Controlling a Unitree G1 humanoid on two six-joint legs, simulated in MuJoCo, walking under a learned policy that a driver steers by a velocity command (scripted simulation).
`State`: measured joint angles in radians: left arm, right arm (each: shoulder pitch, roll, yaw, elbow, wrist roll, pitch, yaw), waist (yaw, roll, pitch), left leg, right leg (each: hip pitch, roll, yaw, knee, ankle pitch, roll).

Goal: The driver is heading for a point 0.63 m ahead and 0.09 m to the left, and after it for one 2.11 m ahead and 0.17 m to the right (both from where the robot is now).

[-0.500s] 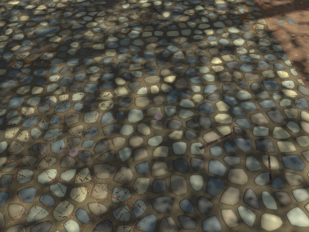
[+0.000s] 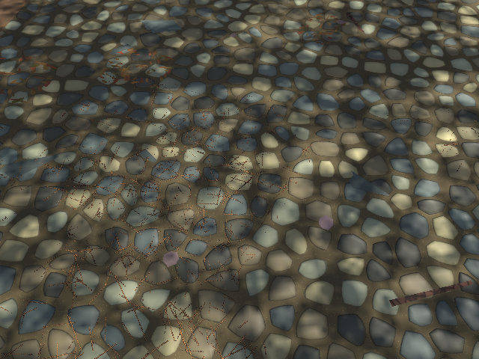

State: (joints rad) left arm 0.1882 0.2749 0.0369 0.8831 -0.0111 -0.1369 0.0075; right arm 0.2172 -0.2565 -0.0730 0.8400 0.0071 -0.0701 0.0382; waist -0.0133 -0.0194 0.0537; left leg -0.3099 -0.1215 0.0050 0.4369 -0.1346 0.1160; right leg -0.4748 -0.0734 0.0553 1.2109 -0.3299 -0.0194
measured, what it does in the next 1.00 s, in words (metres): walks ahead, turning left: right foot, then left foot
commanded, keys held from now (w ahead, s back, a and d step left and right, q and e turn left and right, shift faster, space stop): w+q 0.74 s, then w+e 0.26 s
